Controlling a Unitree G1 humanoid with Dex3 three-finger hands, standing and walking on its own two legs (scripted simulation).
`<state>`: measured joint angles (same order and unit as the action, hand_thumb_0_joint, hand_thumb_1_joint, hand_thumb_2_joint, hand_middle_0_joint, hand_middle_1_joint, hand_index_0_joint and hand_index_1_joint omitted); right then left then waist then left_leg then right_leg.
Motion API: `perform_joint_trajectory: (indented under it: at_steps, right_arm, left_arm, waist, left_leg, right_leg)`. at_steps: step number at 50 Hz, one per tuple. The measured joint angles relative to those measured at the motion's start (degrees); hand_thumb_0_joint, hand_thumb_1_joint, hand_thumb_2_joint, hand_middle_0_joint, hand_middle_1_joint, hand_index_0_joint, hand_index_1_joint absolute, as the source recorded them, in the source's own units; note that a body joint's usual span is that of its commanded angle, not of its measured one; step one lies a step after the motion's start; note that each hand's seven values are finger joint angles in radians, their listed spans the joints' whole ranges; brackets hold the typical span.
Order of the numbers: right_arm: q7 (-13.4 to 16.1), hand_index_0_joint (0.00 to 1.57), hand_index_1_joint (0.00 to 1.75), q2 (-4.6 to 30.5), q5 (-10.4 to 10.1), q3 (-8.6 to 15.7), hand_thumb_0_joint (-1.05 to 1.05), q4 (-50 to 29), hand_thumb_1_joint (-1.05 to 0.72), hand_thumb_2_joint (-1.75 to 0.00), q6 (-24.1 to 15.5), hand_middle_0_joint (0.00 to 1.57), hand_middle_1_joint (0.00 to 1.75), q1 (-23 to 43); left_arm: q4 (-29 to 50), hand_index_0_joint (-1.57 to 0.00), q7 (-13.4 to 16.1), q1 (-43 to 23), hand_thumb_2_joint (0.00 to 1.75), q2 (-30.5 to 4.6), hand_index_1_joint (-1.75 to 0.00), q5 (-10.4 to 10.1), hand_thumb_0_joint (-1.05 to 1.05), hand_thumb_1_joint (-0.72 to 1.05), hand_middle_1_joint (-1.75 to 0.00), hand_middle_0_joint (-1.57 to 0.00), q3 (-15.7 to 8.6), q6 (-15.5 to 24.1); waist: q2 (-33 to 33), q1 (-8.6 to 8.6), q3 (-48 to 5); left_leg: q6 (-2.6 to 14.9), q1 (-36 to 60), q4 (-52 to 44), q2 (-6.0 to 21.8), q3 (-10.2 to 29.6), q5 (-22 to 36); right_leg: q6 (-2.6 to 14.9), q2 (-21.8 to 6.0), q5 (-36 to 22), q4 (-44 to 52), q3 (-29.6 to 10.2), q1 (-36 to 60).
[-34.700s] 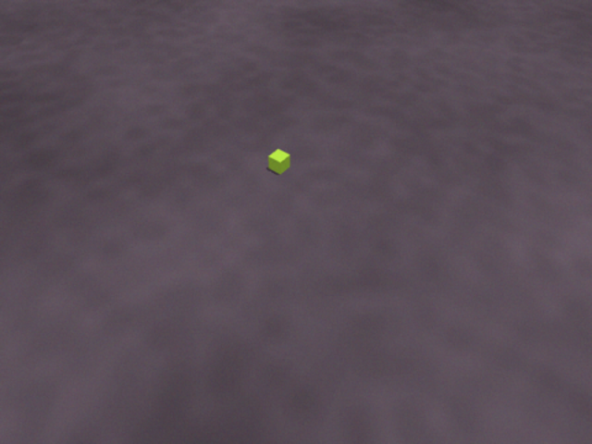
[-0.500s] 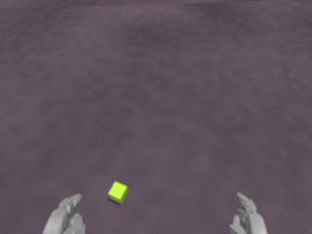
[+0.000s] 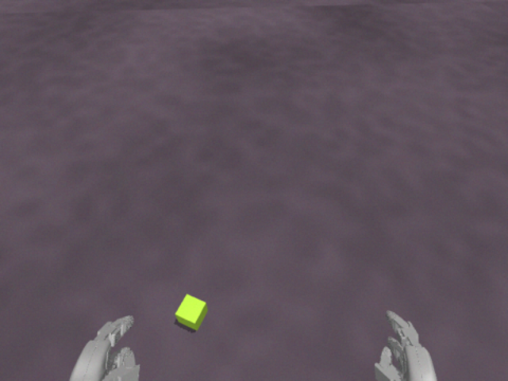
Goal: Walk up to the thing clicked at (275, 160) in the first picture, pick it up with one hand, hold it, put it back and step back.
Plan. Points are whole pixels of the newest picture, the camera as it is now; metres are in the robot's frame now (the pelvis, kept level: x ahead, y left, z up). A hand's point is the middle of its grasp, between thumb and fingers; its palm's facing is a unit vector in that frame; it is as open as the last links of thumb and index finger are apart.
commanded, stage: home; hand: left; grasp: from above
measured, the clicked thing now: (192, 312) +0.47 +0.20 -0.67
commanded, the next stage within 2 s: stand in 0.66 s
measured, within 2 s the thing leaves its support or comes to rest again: neither
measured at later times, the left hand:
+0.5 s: hand (133, 368) +0.17 +0.18 -0.05, palm faces +0.04 -0.98 -0.19, open 7.4 cm
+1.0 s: hand out of the picture +0.12 +0.23 -0.10, palm faces +0.01 -0.95 -0.33, open 7.4 cm
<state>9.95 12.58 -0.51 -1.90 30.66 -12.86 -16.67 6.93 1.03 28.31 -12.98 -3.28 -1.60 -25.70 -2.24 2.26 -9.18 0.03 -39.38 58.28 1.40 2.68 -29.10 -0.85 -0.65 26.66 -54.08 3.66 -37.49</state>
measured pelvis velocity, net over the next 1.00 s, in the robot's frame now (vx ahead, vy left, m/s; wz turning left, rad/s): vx -0.01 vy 0.01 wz -0.01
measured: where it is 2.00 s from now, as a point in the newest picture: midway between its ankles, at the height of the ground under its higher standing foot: outside the picture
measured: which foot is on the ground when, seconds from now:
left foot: down 0.00-1.00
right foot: down 0.00-1.00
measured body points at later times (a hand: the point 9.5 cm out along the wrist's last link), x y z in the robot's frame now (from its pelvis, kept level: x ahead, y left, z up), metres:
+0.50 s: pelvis +0.01 +0.01 +0.00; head +0.02 +0.02 +0.45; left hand +0.16 +0.23 -0.03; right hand +0.17 -0.24 -0.06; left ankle +0.00 +0.11 -0.68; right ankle +0.00 -0.13 -0.68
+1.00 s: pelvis -0.01 +0.01 +0.03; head +0.02 +0.02 +0.48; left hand +0.12 +0.28 -0.08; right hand +0.12 -0.26 -0.08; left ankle +0.00 +0.11 -0.68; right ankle +0.00 -0.13 -0.68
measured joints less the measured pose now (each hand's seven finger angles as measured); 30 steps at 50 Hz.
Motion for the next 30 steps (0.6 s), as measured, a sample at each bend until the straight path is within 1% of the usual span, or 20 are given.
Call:
perform_joint_trajectory:
  at_steps: [18, 30]
  right_arm:
    - [0.0, 0.21, 0.3, -0.2, 0.0, 0.1, 0.01, 0.1, -0.9, -0.9, 0.0, 0.21, 0.3, 0.1]
    - [-0.3, 0.21, 0.3, -0.2, 0.0, 0.2, 0.01, 0.2, -0.9, -0.9, 0.3, 0.21, 0.3, 0.2]
  left_arm:
    - [0.5, -0.2, 0.1, 0.4, 0.9, -0.1, -0.3, -0.1, 0.01, 0.9, -0.3, -0.2, 0.0, 0.1]
    - [0.2, -0.2, 0.1, 0.2, 0.9, -0.4, -0.3, 0.2, 0.01, 0.9, -0.29, -0.2, 0.2, -0.2]
  waist:
    - [-0.1, 0.05, -0.3]
    - [-0.1, 0.09, -0.4]
  left_leg:
    - [0.22, 0.0, 0.2, 0.0, -0.1, -0.6]
    - [0.45, 0.5, 0.3, -0.1, -0.2, -0.7]
  right_leg:
    - [-0.24, 0.0, 0.4, 0.1, -0.1, 0.1]
    - [-0.5, -0.1, 0.3, 0.3, -0.2, 0.7]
